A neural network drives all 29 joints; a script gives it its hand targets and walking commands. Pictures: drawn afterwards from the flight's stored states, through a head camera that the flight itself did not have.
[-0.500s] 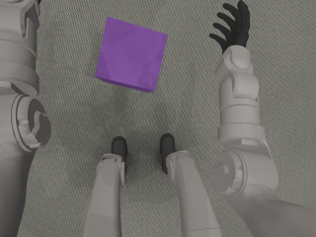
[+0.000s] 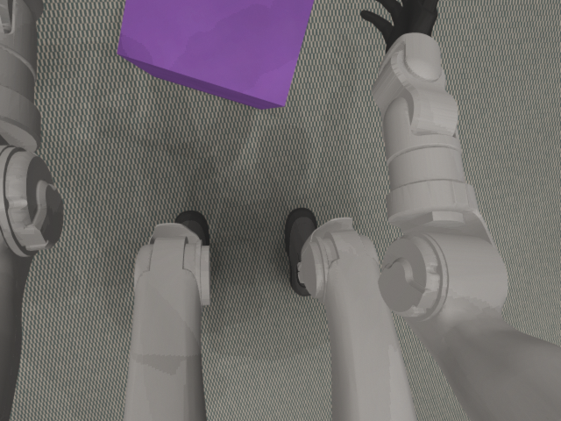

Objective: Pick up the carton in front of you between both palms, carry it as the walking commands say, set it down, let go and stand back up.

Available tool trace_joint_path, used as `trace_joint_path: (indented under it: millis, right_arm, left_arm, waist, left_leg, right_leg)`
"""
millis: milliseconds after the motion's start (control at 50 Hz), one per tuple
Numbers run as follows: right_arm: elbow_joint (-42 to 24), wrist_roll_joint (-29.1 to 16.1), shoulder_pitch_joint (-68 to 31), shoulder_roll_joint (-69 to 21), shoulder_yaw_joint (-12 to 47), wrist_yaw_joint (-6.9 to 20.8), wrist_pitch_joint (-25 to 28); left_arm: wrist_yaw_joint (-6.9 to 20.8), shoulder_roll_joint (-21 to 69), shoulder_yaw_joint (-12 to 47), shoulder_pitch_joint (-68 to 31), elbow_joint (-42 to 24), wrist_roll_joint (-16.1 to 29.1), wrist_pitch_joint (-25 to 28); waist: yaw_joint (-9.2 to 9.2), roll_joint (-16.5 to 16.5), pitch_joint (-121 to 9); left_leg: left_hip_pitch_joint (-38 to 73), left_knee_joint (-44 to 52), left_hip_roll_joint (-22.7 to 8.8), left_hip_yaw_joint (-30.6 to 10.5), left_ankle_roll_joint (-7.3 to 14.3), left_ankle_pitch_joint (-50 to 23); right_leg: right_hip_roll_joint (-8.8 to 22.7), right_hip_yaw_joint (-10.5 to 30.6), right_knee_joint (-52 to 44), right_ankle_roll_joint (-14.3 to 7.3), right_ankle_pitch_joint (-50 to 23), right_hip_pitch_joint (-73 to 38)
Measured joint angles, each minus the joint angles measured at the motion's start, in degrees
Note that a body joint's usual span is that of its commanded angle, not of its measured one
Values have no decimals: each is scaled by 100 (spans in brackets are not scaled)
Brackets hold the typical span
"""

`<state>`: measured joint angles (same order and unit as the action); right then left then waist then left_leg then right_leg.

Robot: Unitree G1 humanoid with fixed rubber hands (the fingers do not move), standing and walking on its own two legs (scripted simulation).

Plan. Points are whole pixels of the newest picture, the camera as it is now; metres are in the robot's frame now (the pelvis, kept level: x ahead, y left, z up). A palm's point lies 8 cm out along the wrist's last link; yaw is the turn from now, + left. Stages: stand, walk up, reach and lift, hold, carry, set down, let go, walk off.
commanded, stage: reach and lift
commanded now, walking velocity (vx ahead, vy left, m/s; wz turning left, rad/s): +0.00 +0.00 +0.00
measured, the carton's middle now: (223, 23) +0.56 +0.06 -0.39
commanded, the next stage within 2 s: none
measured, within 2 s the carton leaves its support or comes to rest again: leaves its support in 1.24 s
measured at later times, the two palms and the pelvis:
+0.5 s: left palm out of the picture +0.58 +0.22 -0.31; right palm (357, 50) +0.53 -0.13 -0.31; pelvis -0.02 +0.01 -0.13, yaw -3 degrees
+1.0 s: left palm out of the picture +0.58 +0.21 -0.31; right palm (338, 42) +0.54 -0.10 -0.31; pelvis -0.02 +0.00 -0.13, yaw -2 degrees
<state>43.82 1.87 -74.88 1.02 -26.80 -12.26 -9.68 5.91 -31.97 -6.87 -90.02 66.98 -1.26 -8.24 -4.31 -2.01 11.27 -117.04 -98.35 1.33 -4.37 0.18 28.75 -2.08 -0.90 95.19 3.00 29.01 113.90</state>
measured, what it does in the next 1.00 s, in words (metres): lowers itself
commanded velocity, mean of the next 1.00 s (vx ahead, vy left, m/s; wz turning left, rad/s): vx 0.00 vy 0.00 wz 0.00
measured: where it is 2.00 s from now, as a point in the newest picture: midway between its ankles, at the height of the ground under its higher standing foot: (250, 269)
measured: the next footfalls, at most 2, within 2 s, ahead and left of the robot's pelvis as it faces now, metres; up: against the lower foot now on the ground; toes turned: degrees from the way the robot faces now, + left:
none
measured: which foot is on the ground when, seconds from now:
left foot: down 0.00-1.00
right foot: down 0.00-1.00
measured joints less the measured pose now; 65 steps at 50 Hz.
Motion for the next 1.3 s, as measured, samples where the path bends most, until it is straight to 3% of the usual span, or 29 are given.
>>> trace_joint_path:
  millis: [180,340,560,840,920,1040,1160,1300]
  right_arm:
    - [458,-709,-995,431,519,-185,-252]
    - [1093,-789,-1609,610,598,-122,-158]
    - [1345,-758,-1567,624,485,-38,114]
    - [1354,-670,-1641,432,426,-4,138]
    - [1320,-189,-1789,129,-121,-125,34]
    - [1004,254,-1685,91,-677,46,-338]
    - [860,31,-1508,251,-579,62,-444]
    - [319,-457,-1036,160,-205,-257,-572]
  left_arm:
    - [40,-632,1083,-1139,419,744,-206]
    - [99,-704,1434,-1655,803,939,-177]
    - [22,-485,1464,-1528,720,888,-61]
    - [79,-306,1427,-1431,640,778,-94]
    - [-4,-114,1258,-1573,787,475,-252]
    - [117,130,927,-1435,569,84,-552]
    - [70,306,904,-1115,154,152,-667]
    - [-411,440,1204,-564,-447,455,-950]
  waist:
    - [-37,-168,1186]
    - [28,-212,1891]
    - [105,-215,1857]
    - [174,-286,1857]
    - [209,-272,1857]
    - [274,-274,1751]
    - [363,-273,1626]
    - [279,-283,1214]
  left_leg:
    - [-769,-1697,-36,-32,25,169]
    - [-1079,-2472,-99,75,159,257]
    - [-1106,-2962,-166,121,261,632]
    - [-1022,-2916,-140,4,118,618]
    - [-1006,-2882,-123,14,107,587]
    - [-1045,-2977,-132,85,166,639]
    - [-1112,-3067,-170,160,257,697]
    - [-1191,-2992,-85,187,261,633]
  right_leg:
    - [-123,-37,1630,100,135,742]
    - [-220,61,2363,258,207,1037]
    - [-280,94,2791,350,536,1045]
    - [-264,-15,2777,217,508,1007]
    - [-247,-5,2767,202,495,993]
    - [-255,60,2876,237,562,1034]
    - [-294,130,2945,296,606,1092]
    - [-324,212,2921,315,559,1158]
